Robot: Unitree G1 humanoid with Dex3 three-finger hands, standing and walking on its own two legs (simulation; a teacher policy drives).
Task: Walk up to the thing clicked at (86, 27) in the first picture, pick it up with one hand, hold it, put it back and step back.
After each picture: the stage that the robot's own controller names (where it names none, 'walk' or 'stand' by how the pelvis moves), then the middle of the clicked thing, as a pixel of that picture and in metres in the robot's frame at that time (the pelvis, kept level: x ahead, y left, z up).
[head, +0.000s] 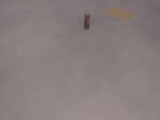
stand; (86, 20) +1.75 -0.04 -0.65
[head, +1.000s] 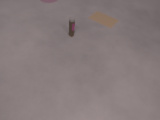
walk; (71, 27) +1.62 +0.04 -0.65
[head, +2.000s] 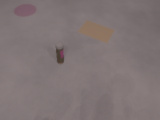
walk; (60, 53) +1.04 +0.16 -0.64
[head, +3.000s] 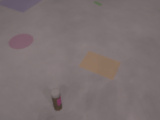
walk; (56, 100) +0.64 +0.19 -0.64
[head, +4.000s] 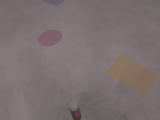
stand; (75, 111) +0.48 +0.14 -0.63
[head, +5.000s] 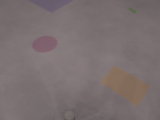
stand; out of the picture +0.45 +0.10 -0.64
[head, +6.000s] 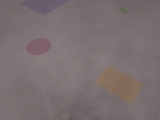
stand; out of the picture +0.46 +0.13 -0.65
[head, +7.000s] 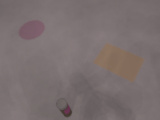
walk; (64, 108) +0.42 +0.20 -0.63
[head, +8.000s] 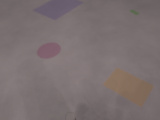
walk; out of the picture +0.46 +0.17 -0.64
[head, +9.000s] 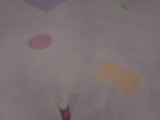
walk; (64, 111) +0.53 +0.18 -0.62
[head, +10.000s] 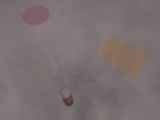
walk; (67, 97) +0.44 +0.15 -0.63
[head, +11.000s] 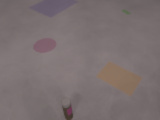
walk; (67, 109) +0.60 +0.17 -0.65
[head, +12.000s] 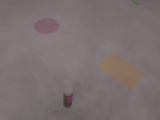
walk; (68, 97) +0.58 +0.07 -0.63
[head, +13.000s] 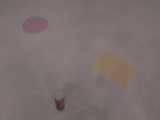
stand; (59, 101) +0.52 +0.13 -0.64
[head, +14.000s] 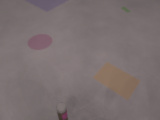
stand; (62, 113) +0.52 +0.16 -0.66
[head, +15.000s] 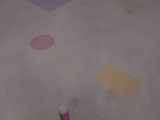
stand; (64, 115) +0.51 +0.15 -0.66
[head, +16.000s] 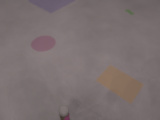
go down; (64, 116) +0.50 +0.14 -0.66
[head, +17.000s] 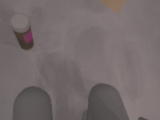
go down; (23, 34) +0.56 +0.20 -0.30
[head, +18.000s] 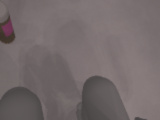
approach; (2, 25) +0.56 +0.23 -0.26
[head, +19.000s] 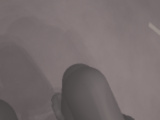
close in; out of the picture +0.55 +0.28 -0.18
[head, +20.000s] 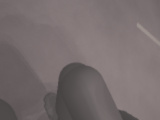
close; out of the picture +0.54 +0.30 -0.18
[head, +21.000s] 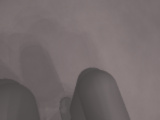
lift; out of the picture +0.46 +0.26 -0.16
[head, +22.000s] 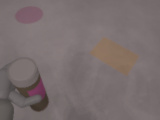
lift; (32, 89) +0.32 +0.17 +0.02
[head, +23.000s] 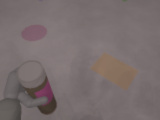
hold; (40, 92) +0.32 +0.15 +0.02
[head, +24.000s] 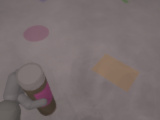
hold; (40, 93) +0.32 +0.16 +0.01
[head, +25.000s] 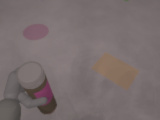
crouch; (40, 92) +0.32 +0.15 +0.01
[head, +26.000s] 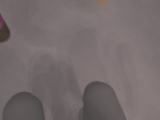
crouch; out of the picture +0.53 +0.22 -0.05
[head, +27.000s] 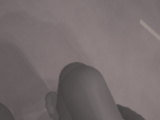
lower; out of the picture +0.50 +0.29 -0.18
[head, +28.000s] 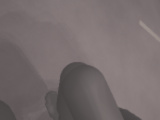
lower; out of the picture +0.50 +0.29 -0.18
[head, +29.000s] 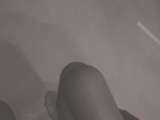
lower; out of the picture +0.50 +0.29 -0.18
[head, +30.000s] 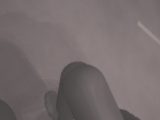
lower; out of the picture +0.50 +0.29 -0.19
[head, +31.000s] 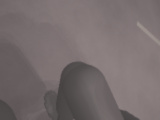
loosen; out of the picture +0.50 +0.29 -0.18
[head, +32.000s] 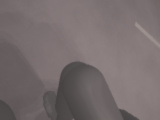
withdraw; out of the picture +0.50 +0.29 -0.19
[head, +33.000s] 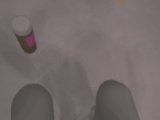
walk; (26, 37) +0.53 +0.22 -0.26
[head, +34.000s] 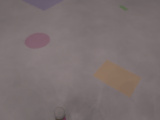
stand; (60, 119) +0.48 +0.15 -0.59
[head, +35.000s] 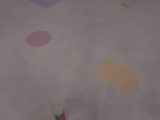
stand; (60, 116) +0.48 +0.16 -0.60
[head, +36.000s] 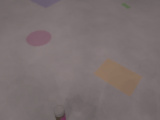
stand; (60, 117) +0.48 +0.16 -0.60
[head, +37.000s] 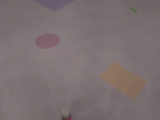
stand; (66, 117) +0.49 +0.15 -0.65
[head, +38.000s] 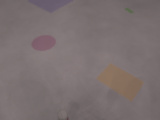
stand; out of the picture +0.47 +0.16 -0.66
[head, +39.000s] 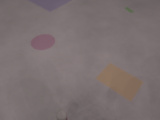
walk; out of the picture +0.46 +0.16 -0.66
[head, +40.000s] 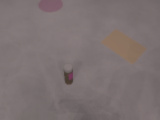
walk; (68, 74) +0.68 +0.12 -0.63
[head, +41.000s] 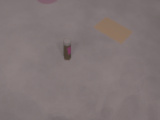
walk; (67, 49) +1.00 +0.13 -0.64
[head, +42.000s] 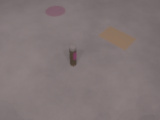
stand; (73, 55) +1.08 +0.14 -0.64
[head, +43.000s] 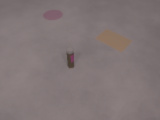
stand; (70, 58) +1.10 +0.15 -0.66
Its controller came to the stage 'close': yes
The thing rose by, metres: 0.65
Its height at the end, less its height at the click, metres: +0.00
